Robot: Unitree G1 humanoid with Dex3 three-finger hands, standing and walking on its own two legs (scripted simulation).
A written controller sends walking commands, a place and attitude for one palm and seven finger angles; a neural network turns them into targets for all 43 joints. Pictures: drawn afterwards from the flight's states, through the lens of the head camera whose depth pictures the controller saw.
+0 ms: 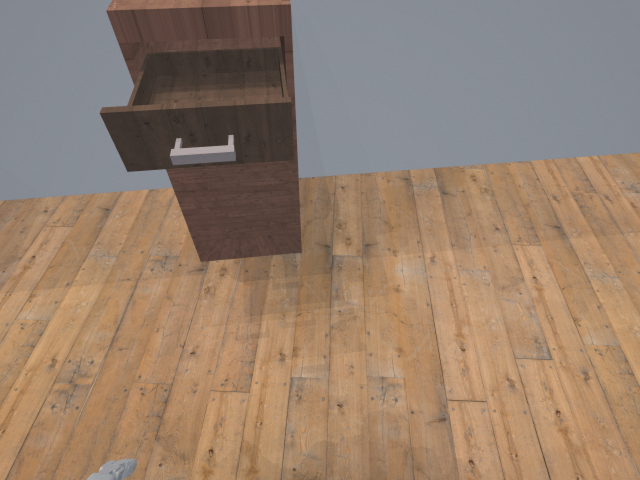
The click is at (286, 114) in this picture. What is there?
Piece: drawer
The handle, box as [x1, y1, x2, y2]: [170, 135, 235, 164]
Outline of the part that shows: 233,135 228,136 227,145 193,148 182,148 181,139 176,138 175,146 173,149 171,149 170,153 172,163 182,164 235,160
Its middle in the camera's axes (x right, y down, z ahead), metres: -0.23 -0.18 +0.76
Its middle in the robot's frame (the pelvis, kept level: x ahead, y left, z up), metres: +0.69 +0.27 +0.01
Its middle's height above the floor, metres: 0.77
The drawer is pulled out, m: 0.29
